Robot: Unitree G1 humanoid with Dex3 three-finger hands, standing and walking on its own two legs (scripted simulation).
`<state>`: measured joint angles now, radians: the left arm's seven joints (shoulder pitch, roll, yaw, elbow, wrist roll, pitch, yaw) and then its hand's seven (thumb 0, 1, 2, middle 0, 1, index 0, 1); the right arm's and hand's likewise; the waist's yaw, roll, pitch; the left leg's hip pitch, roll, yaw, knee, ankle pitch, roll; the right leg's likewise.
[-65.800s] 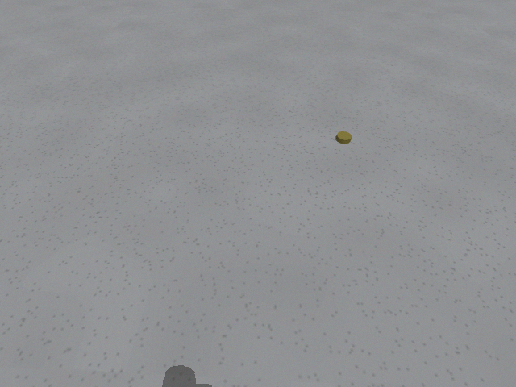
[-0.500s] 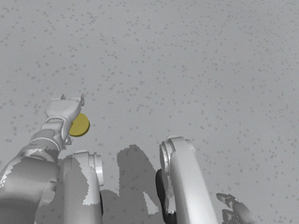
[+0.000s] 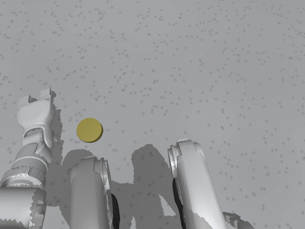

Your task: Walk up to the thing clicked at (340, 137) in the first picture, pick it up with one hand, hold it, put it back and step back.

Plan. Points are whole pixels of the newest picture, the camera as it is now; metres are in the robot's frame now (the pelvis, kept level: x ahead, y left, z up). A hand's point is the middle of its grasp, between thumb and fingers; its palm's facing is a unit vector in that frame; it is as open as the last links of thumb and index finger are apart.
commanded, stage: home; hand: left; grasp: from above
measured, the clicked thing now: (90, 130) +0.44 +0.19 -0.35
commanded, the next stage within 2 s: none
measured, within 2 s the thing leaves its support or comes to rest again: neither
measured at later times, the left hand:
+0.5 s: hand (3, 217) +0.23 +0.21 +0.08, palm faces -0.18 -0.80 -0.57, open 7.5 cm
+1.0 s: hand out of the picture +0.22 +0.19 +0.30, palm faces +0.16 -0.96 -0.21, open 7.4 cm
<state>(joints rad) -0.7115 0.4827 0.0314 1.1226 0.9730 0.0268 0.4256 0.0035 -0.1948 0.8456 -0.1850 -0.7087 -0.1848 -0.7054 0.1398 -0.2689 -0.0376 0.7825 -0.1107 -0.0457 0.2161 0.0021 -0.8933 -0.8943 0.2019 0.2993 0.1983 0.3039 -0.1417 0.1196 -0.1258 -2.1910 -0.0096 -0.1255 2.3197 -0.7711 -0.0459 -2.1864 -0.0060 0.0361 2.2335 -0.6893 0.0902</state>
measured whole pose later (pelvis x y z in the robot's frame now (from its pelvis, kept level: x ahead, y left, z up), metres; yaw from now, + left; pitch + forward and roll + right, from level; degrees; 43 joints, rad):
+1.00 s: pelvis +0.06 -0.01 +0.34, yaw +5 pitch +13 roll -3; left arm 0.51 0.21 0.05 -0.18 -0.08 0.48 0.06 0.01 0.90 0.90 -0.20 -0.30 -0.21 -0.30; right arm 0.32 -0.23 0.03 0.52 0.04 -0.18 -0.19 0.01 -0.90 -0.90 0.20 0.30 0.20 0.30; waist -0.06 0.07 -0.20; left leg -0.80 0.05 -0.09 1.09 -0.52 -0.04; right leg -0.78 -0.03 -0.04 1.02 -0.47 0.03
